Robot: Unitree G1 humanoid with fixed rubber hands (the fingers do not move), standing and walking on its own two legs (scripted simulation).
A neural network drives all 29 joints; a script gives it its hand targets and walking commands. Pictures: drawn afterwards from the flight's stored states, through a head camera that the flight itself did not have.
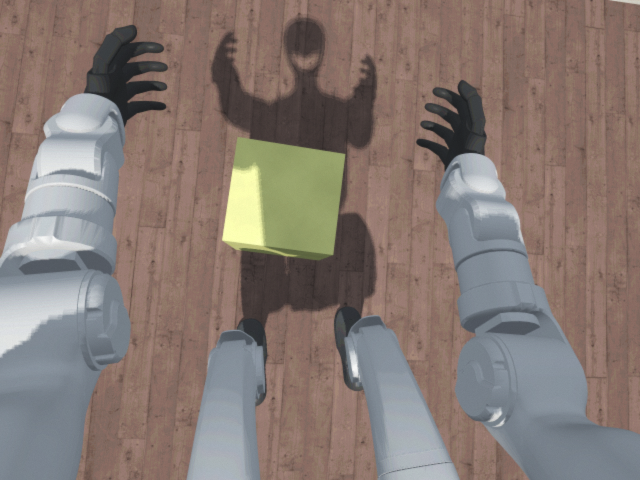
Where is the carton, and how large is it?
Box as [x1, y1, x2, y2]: [222, 137, 344, 259]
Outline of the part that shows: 237,137 222,240 236,249 311,259 320,259 331,255 333,252 344,154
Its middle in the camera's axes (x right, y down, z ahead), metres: -0.08 -0.08 +0.86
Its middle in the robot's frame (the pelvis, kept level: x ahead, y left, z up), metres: +0.49 +0.00 -0.52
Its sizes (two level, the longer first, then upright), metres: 0.210 0.200 0.250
